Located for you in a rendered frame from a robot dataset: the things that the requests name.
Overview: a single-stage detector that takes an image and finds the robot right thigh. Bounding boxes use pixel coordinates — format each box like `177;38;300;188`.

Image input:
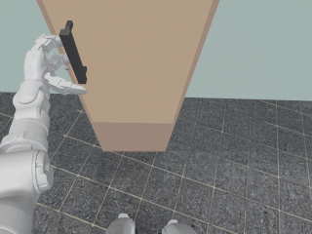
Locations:
162;222;197;234

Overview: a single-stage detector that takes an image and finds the handle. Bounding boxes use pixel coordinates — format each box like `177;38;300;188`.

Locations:
59;20;88;85

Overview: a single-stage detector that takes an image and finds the left robot hand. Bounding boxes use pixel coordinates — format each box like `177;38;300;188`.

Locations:
23;33;87;96

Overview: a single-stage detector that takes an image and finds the robot thigh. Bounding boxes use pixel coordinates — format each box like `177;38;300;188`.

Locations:
105;217;136;234
162;222;197;234

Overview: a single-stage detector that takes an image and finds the robot left thigh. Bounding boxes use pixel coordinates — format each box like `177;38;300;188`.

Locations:
105;217;136;234

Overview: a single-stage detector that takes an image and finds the robot left forearm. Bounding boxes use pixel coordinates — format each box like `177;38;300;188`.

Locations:
0;80;51;154

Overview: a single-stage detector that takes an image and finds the cupboard door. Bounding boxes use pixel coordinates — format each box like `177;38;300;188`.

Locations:
42;0;214;124

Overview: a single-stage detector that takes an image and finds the robot left upper arm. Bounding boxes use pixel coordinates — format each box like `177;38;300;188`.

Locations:
0;148;54;234

